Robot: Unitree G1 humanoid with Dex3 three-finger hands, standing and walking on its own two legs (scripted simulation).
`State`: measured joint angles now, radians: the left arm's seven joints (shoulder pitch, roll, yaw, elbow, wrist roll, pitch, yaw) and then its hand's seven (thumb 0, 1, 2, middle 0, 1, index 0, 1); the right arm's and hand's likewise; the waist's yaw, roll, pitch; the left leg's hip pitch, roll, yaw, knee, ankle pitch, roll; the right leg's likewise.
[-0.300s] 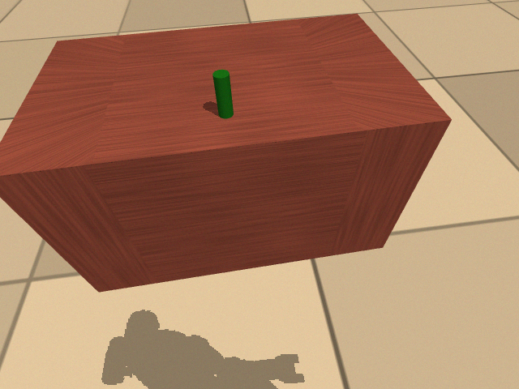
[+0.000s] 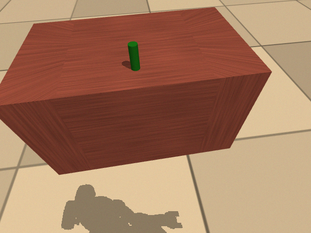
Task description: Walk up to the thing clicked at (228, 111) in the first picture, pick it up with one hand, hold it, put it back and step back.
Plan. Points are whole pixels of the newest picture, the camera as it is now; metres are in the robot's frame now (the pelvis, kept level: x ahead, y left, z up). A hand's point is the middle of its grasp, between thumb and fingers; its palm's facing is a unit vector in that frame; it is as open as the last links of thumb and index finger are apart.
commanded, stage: stand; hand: right
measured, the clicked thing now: (134, 56) +0.81 +0.11 -0.02
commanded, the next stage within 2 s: walk up in 0.82 s
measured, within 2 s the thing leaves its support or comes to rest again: neither
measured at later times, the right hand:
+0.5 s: hand out of the picture +0.08 -0.25 -0.16, palm faces -0.01 +0.94 -0.34, open 7.4 cm
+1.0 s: hand out of the picture +0.09 -0.25 -0.16, palm faces -0.09 +0.93 -0.34, open 7.4 cm
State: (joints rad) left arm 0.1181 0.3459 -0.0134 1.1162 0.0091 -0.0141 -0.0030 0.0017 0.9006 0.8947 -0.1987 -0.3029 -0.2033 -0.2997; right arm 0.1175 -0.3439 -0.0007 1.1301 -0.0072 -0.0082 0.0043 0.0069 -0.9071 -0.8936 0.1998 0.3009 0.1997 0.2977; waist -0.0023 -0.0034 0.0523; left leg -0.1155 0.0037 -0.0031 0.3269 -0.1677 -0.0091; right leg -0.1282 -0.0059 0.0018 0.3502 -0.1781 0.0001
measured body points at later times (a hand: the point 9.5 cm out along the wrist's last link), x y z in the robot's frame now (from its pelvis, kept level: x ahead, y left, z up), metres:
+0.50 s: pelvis +0.01 +0.00 +0.00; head +0.01 +0.00 +0.45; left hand +0.09 +0.30 -0.13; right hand +0.08 -0.30 -0.13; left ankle +0.01 +0.13 -0.75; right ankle +0.01 -0.12 -0.75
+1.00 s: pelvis +0.02 +0.02 +0.00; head +0.03 +0.01 +0.44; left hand +0.05 +0.35 -0.12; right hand +0.10 -0.30 -0.13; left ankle +0.04 +0.17 -0.70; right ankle +0.01 -0.12 -0.75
